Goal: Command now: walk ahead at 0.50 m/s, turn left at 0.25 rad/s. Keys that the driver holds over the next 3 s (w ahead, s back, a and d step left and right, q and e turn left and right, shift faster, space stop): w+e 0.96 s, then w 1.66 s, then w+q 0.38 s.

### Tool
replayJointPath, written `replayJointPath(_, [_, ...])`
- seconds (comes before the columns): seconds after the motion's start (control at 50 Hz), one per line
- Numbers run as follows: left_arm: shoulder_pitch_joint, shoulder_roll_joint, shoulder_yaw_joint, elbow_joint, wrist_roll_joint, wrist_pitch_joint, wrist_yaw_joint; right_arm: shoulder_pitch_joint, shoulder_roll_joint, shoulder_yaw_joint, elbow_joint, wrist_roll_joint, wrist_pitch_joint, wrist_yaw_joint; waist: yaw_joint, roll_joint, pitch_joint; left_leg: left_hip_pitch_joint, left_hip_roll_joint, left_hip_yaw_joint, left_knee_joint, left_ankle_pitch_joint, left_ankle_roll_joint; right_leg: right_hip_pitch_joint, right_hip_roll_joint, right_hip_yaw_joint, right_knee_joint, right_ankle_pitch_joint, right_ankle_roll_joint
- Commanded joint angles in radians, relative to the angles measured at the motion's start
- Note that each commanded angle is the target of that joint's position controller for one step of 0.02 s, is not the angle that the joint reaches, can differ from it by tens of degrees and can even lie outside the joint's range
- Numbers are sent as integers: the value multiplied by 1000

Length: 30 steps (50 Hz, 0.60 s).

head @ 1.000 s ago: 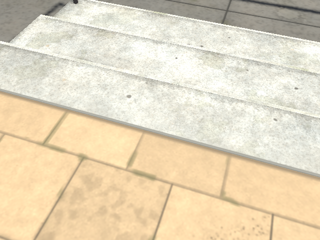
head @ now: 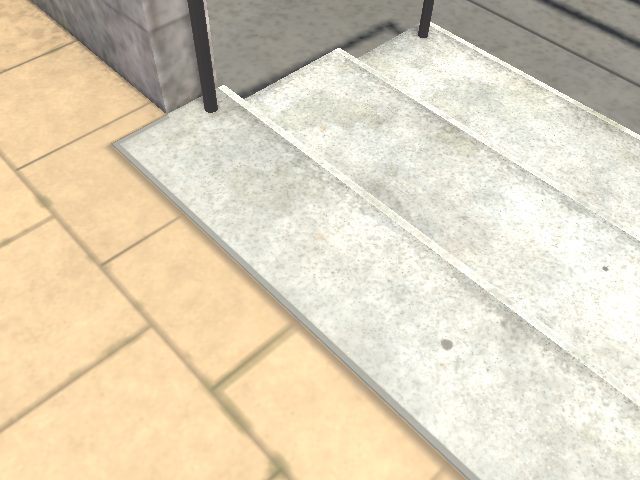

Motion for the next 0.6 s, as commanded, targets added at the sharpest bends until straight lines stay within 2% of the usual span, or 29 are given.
replayJointPath(0.02, [106,48,9,-6,4,28,-13,56,-94,-10,-30,4,-40,-2,26,41,-54,70,264,-196,-195,433,87,-55,-13,-35,-79,103,12])
replayJointPath(0.08, [-10,69,11,-36,-11,35,-17,128,-96,-4,-9,-1,-44,1,-21,69,-21,142,263,-156,-219,467,18,-145,-12,-43,-175,214,-6])
replayJointPath(0.12, [-64,67,7,-51,-18,33,-21,150,-91,3,-2,-5,-46,0,-40,76,-9,189,264,-122,-227,471,-9,-172,3,-42,-244,270,-23])
replayJointPath(0.2, [-152,54,-4,-77,-23,27,-28,187,-82,17,21,-19,-53,-14,-64,72,33,273,296,-57,-244,519,-24,-193,64,-37,-374,311,-57])
replayJointPath(0.26, [-196,45,-13,-99,-18,20,-32,200,-75,28,42,-23,-55,-29,-63,67,54,339,321,-5,-222,647,-31,-162,102,-87,-475,276,-90])
replayJointPath(0.3, [-158,50,-12,-94,-18,18,-27,180,-93,30,47,-25,-58,-40,-32,85,20,357,329,38,-128,943,-49,-43,156,-143,-522,202,-126])
replayJointPath(0.32, [-108,61,-8,-80,-17,18,-22,175,-109,28,49,-26,-57,-47,-6,104,-12,376,336,50,-44,1107,-58,15,188,-165,-525,150,-145])
replayJointPath(0.34, [-12,80,1,-52,-16,15,-18,163,-129,22,48,-29,-51,-53,38,119,-60,380,346,58,88,1203,-62,99,214,-170,-535,103,-166])
replayJointPath(0.36, [126,107,14,-8,-14,10,-13,142,-150,16,40,-31,-44,-54,96,122,-126,345,348,61,268,1176,-64,235,229,-151,-578,94,-192])
replayJointPath(0.38, [272,141,32,32,0,3,-8,91,-165,12,17,-20,-44,-49,184,95,-187,187,322,89,520,960,-70,450,180,-61,-660,134,-239])
replayJointPath(0.4, [337,248,63,36,5,8,3,96,-102,27,-36,-8,-53,-36,171,-80,-273,-111,184,129,906,296,-94,690,-77,301,-672,157,-347])
replayJointPath(0.42, [267,262,67,28,-20,17,-6,122,-88,23,-71,-8,-62,-18,85,-180,-323,-428,27,-36,1136,-329,-107,832,-216,753,-792,261,-483])
replayJointPath(0.44, [200,229,63,24,-44,21,-11,60,-101,26,-86,-27,-70,-11,68,-41,-208,-513,122,-132,1106,-229,-88,733,-184,624,-828,165,-448])
replayJointPath(0.46, [148,169,49,11,-39,24,-11,15,-109,26,-104,-18,-80,-4,50,20,-107,-508,158,-113,1042,-154,-93,590,-159,520,-870,161,-410])
replayJointPath(0.48, [112,124,37,8,-33,23,-9,8,-101,25,-106,-19,-77,-4,8,83,-39,-467,191,-103,956,-128,-102,470,-112,439,-900,220,-362])
replayJointPath(0.5, [100,108,29,7,-35,17,-3,11,-90,28,-114,-33,-59,-4,-20,84,-18,-422,210,-100,895,-125,-122,389,-66,378,-912,292,-334])
replayJointPath(0.52, [100,111,26,8,-38,9,1,28,-72,33,-116,-44,-38,0,-36,60,-26,-381,222,-93,847,-120,-141,344,-32,327,-924,329,-318])
replayJointPath(0.56, [136,150,34,14,-40,-8,1,10,-59,38,-138,-49,-10,3,-38,28,-37,-371,224,-62,771,-97,-170,308,6,275,-929,428,-313])
replayJointPath(0.6, [170,173,40,13,-43,-10,3,-67,-62,39,-176,-48,-1,6,-20,6,-27,-402,229,-40,668,-24,-195,301,34,254,-940,460,-292])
